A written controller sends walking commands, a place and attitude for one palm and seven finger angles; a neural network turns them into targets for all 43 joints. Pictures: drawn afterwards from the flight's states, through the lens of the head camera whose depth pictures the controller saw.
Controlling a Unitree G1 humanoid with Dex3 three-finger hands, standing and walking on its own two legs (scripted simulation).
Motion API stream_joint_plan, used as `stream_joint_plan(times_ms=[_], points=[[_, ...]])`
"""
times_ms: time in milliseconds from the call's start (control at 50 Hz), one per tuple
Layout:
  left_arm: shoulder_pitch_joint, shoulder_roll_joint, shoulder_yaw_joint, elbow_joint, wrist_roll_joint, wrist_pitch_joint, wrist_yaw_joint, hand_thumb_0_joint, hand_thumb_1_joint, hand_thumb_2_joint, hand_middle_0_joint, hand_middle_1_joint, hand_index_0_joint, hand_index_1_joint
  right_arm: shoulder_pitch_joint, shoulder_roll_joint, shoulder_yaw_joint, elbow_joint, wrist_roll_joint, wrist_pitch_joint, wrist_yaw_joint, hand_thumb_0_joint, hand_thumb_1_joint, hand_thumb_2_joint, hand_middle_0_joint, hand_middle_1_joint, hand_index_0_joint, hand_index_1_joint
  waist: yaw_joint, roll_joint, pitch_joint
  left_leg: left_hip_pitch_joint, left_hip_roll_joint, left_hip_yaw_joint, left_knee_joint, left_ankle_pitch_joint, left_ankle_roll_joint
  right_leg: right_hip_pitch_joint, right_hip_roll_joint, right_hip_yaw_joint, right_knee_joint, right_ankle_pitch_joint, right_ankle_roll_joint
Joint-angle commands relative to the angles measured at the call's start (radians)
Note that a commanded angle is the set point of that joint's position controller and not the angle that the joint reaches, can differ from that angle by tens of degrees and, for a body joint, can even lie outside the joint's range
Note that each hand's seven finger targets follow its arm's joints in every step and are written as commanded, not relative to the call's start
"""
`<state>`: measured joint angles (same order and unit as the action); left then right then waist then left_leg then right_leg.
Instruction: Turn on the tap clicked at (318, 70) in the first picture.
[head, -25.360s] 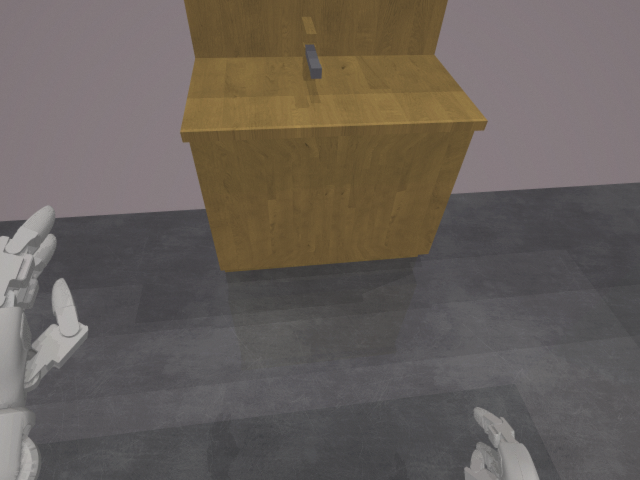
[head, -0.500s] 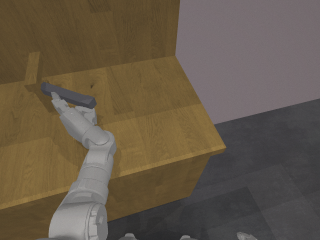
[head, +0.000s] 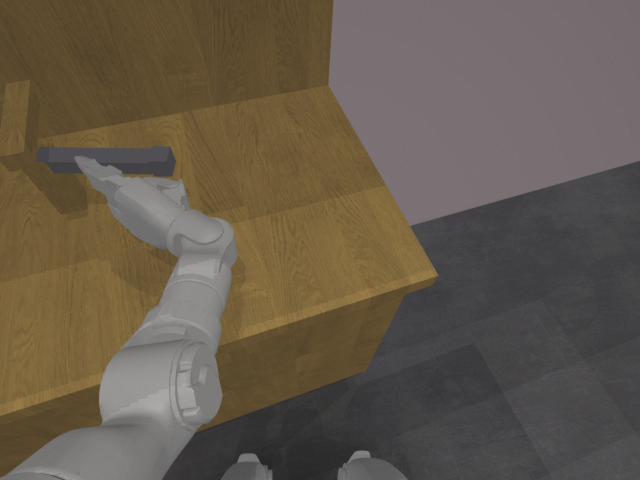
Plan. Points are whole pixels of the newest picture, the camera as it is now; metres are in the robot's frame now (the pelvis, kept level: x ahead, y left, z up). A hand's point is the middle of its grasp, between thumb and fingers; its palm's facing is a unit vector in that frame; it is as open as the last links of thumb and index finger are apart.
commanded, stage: push the lever round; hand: left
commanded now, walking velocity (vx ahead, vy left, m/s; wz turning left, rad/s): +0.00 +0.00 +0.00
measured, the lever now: (162, 161) +0.52 +0.19 +0.08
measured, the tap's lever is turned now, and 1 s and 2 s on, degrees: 72 86 86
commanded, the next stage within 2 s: lift the hand up off the lever in 0.18 s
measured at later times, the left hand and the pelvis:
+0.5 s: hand (183, 175) +0.50 +0.16 +0.07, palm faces +0.81 -0.57 -0.15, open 8.4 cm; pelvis +0.01 +0.00 +0.00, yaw +0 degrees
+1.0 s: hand (172, 167) +0.50 +0.17 +0.09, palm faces +0.79 -0.60 -0.14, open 7.8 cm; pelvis +0.03 +0.00 +0.02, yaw +0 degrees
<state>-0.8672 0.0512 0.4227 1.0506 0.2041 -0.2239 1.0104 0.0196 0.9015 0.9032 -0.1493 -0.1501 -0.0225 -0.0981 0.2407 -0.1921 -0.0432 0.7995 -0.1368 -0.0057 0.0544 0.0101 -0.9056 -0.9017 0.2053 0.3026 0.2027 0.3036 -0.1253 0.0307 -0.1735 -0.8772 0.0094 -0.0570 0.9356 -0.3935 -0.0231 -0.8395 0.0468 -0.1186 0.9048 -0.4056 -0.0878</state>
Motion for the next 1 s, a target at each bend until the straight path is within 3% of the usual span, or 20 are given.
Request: stream_joint_plan(times_ms=[0, 60, 120, 180, 220, 260, 320, 340, 400, 420, 500, 600, 620, 680, 720, 740, 800, 820, 900, 980], points=[[-0.456, 0.19, -0.029, -0.192, 0.05, -0.043, -0.018, 0.0, 0.9, 0.9, -0.15, -0.15, -0.15, -0.15, 0.077, -0.143, -0.046, -0.091, 0.005, -0.024, -0.005, 0.0, -0.9, -0.9, 0.2, 0.3, 0.2, 0.3, -0.027, -0.038, -0.424, 0.176, -0.022, 0.041, -0.055, 0.197, 0.051, 0.299, -0.053, 0.107, -0.172, 0.306, 0.085], [-0.445, 0.204, -0.013, -0.2, 0.048, -0.044, -0.019, 0.0, 0.9, 0.9, -0.15, -0.15, -0.15, -0.15, 0.09, -0.144, -0.047, -0.095, 0.008, -0.025, -0.002, 0.0, -0.9, -0.9, 0.2, 0.3, 0.2, 0.3, -0.023, -0.033, -0.427, 0.167, -0.023, 0.042, -0.059, 0.2, 0.051, 0.316, -0.052, 0.108, -0.169, 0.325, 0.086], [-0.475, 0.213, -0.01, -0.178, 0.05, -0.044, -0.019, 0.0, 0.9, 0.9, -0.15, -0.15, -0.15, -0.15, 0.095, -0.151, -0.049, -0.081, 0.008, -0.028, -0.003, 0.0, -0.9, -0.9, 0.2, 0.3, 0.2, 0.3, -0.034, -0.021, -0.389, 0.16, -0.021, 0.037, -0.062, 0.174, 0.051, 0.289, -0.05, 0.109, -0.178, 0.287, 0.085], [-0.502, 0.185, -0.041, -0.168, 0.054, -0.05, -0.017, 0.0, 0.9, 0.9, -0.15, -0.15, -0.15, -0.15, 0.097, -0.146, -0.047, -0.082, 0.008, -0.034, 0.0, 0.0, -0.9, -0.9, 0.2, 0.3, 0.2, 0.3, -0.052, -0.027, -0.382, 0.167, -0.02, 0.042, -0.063, 0.164, 0.053, 0.275, -0.05, 0.108, -0.186, 0.27, 0.087], [-0.513, 0.215, -0.015, -0.14, 0.06, -0.048, -0.012, 0.0, 0.9, 0.9, -0.15, -0.15, -0.15, -0.15, 0.103, -0.153, -0.048, -0.07, 0.006, -0.036, 0.0, 0.0, -0.9, -0.9, 0.2, 0.3, 0.2, 0.3, -0.048, -0.009, -0.372, 0.159, -0.02, 0.038, -0.066, 0.149, 0.053, 0.255, -0.048, 0.106, -0.184, 0.238, 0.083], [-0.555, 0.195, -0.042, -0.145, 0.062, -0.053, -0.009, 0.0, 0.9, 0.9, -0.15, -0.15, -0.15, -0.15, 0.103, -0.149, -0.046, -0.072, 0.005, -0.04, 0.002, 0.0, -0.9, -0.9, 0.2, 0.3, 0.2, 0.3, -0.063, -0.009, -0.378, 0.167, -0.02, 0.04, -0.064, 0.141, 0.055, 0.239, -0.047, 0.107, -0.189, 0.218, 0.084], [-0.538, 0.237, -0.002, -0.144, 0.065, -0.053, -0.004, 0.0, 0.9, 0.9, -0.15, -0.15, -0.15, -0.15, 0.115, -0.155, -0.049, -0.068, 0.002, -0.038, 0.002, 0.0, -0.9, -0.9, 0.2, 0.3, 0.2, 0.3, -0.045, 0.017, -0.412, 0.18, -0.02, 0.039, -0.065, 0.175, 0.053, 0.261, -0.044, 0.104, -0.176, 0.257, 0.081], [-0.544, 0.202, -0.037, -0.163, 0.065, -0.053, -0.007, 0.0, 0.9, 0.9, -0.15, -0.15, -0.15, -0.15, 0.113, -0.149, -0.047, -0.078, 0.004, -0.038, 0.005, 0.0, -0.9, -0.9, 0.2, 0.3, 0.2, 0.3, -0.05, 0.031, -0.42, 0.196, -0.02, 0.04, -0.069, 0.187, 0.051, 0.259, -0.043, 0.1, -0.173, 0.261, 0.08], [-0.536, 0.192, -0.043, -0.14, 0.065, -0.04, -0.007, 0.0, 0.9, 0.9, -0.15, -0.15, -0.15, -0.15, 0.116, -0.15, -0.045, -0.08, 0.004, -0.038, 0.006, 0.0, -0.9, -0.9, 0.2, 0.3, 0.2, 0.3, -0.054, 0.0, -0.407, 0.196, -0.018, 0.044, -0.074, 0.196, 0.051, 0.268, -0.041, 0.096, -0.182, 0.274, 0.082], [-0.542, 0.22, -0.016, -0.144, 0.064, -0.04, -0.005, 0.0, 0.9, 0.9, -0.15, -0.15, -0.15, -0.15, 0.119, -0.156, -0.048, -0.072, 0.002, -0.038, 0.004, 0.0, -0.9, -0.9, 0.2, 0.3, 0.2, 0.3, -0.051, 0.005, -0.411, 0.197, -0.018, 0.04, -0.073, 0.2, 0.052, 0.269, -0.041, 0.097, -0.178, 0.28, 0.081], [-0.536, 0.22, -0.02, -0.196, 0.054, -0.044, -0.008, 0.0, 0.9, 0.9, -0.15, -0.15, -0.15, -0.15, 0.117, -0.15, -0.049, -0.081, 0.006, -0.036, 0.002, 0.0, -0.9, -0.9, 0.2, 0.3, 0.2, 0.3, -0.048, -0.004, -0.447, 0.22, -0.018, 0.047, -0.076, 0.238, 0.051, 0.321, -0.045, 0.103, -0.182, 0.349, 0.086], [-0.472, 0.173, -0.045, -0.209, 0.048, -0.026, -0.021, 0.0, 0.9, 0.9, -0.15, -0.15, -0.15, -0.15, 0.12, -0.147, -0.05, -0.085, 0.007, -0.032, 0.01, 0.0, -0.9, -0.9, 0.2, 0.3, 0.2, 0.3, -0.036, 0.004, -0.427, 0.256, -0.014, 0.045, -0.089, 0.278, 0.044, 0.324, -0.039, 0.087, -0.184, 0.372, 0.081], [-0.474, 0.174, -0.039, -0.218, 0.043, -0.021, -0.023, 0.0, 0.9, 0.9, -0.15, -0.15, -0.15, -0.15, 0.123, -0.151, -0.052, -0.078, 0.005, -0.03, 0.013, 0.0, -0.9, -0.9, 0.2, 0.3, 0.2, 0.3, -0.031, 0.029, -0.43, 0.272, -0.014, 0.039, -0.092, 0.295, 0.041, 0.318, -0.04, 0.083, -0.178, 0.377, 0.077], [-0.442, 0.12, -0.068, -0.197, 0.016, 0.004, -0.032, 0.0, 0.9, 0.9, -0.15, -0.15, -0.15, -0.15, 0.12, -0.148, -0.049, -0.082, 0.009, -0.031, 0.022, 0.0, -0.9, -0.9, 0.2, 0.3, 0.2, 0.3, -0.034, -0.01, -0.393, 0.275, -0.013, 0.039, -0.102, 0.288, 0.04, 0.312, -0.036, 0.075, -0.193, 0.365, 0.079], [-0.428, 0.143, -0.037, -0.215, 0.008, 0.012, -0.03, 0.0, 0.9, 0.9, -0.15, -0.15, -0.15, -0.15, 0.123, -0.153, -0.052, -0.08, 0.008, -0.029, 0.023, 0.0, -0.9, -0.9, 0.2, 0.3, 0.2, 0.3, -0.017, 0.002, -0.397, 0.282, -0.016, 0.036, -0.108, 0.304, 0.037, 0.328, -0.036, 0.074, -0.19, 0.384, 0.076], [-0.437, 0.128, -0.055, -0.238, 0.007, 0.012, -0.032, 0.0, 0.9, 0.9, -0.15, -0.15, -0.15, -0.15, 0.12, -0.148, -0.05, -0.084, 0.01, -0.029, 0.026, 0.0, -0.9, -0.9, 0.2, 0.3, 0.2, 0.3, -0.021, 0.008, -0.397, 0.291, -0.014, 0.037, -0.108, 0.316, 0.036, 0.327, -0.038, 0.073, -0.188, 0.394, 0.076], [-0.419, 0.135, -0.047, -0.281, 0.014, 0.015, -0.029, 0.0, 0.9, 0.9, -0.15, -0.15, -0.15, -0.15, 0.12, -0.147, -0.051, -0.09, 0.006, -0.029, 0.028, 0.0, -0.9, -0.9, 0.2, 0.3, 0.2, 0.3, -0.014, -0.027, -0.422, 0.292, -0.017, 0.044, -0.103, 0.34, 0.039, 0.368, -0.042, 0.077, -0.187, 0.459, 0.081], [-0.395, 0.166, -0.02, -0.295, 0.021, 0.018, -0.029, 0.0, 0.9, 0.9, -0.15, -0.15, -0.15, -0.15, 0.124, -0.151, -0.057, -0.087, 0.006, -0.027, 0.025, 0.0, -0.9, -0.9, 0.2, 0.3, 0.2, 0.3, 0.002, -0.01, -0.426, 0.295, -0.017, 0.04, -0.101, 0.362, 0.035, 0.381, -0.043, 0.076, -0.179, 0.483, 0.077], [-0.351, 0.092, -0.091, -0.356, 0.013, 0.044, -0.047, 0.0, 0.9, 0.9, -0.15, -0.15, -0.15, -0.15, 0.108, -0.143, -0.054, -0.104, 0.012, -0.02, 0.029, 0.0, -0.9, -0.9, 0.2, 0.3, 0.2, 0.3, -0.002, -0.015, -0.417, 0.328, -0.014, 0.046, -0.108, 0.395, 0.032, 0.399, -0.046, 0.072, -0.185, 0.523, 0.079], [-0.36, 0.109, -0.08, -0.369, -0.013, 0.068, -0.057, 0.0, 0.9, 0.9, -0.15, -0.15, -0.15, -0.15, 0.092, -0.148, -0.054, -0.102, 0.023, -0.018, 0.017, 0.0, -0.9, -0.9, 0.2, 0.3, 0.2, 0.3, -0.007, -0.051, -0.37, 0.312, -0.017, 0.043, -0.129, 0.342, 0.035, 0.412, -0.049, 0.078, -0.211, 0.482, 0.084]])
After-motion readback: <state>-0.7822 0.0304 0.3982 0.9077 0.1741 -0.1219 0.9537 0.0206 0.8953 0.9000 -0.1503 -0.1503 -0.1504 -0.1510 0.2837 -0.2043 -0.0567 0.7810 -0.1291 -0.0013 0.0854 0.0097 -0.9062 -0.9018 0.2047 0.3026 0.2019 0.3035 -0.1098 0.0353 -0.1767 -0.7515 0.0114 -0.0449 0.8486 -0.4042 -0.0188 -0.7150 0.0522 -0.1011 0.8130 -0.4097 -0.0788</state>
